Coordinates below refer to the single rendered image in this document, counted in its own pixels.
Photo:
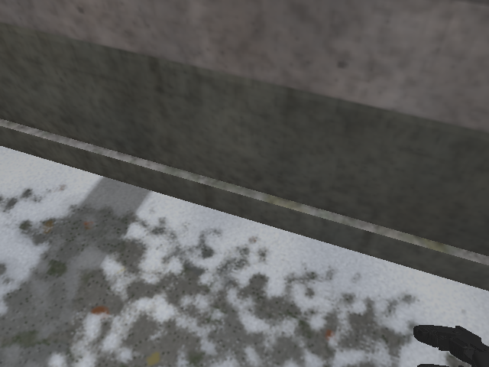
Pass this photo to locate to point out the right robot hand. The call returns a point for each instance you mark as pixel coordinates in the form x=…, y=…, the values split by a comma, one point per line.
x=460, y=342

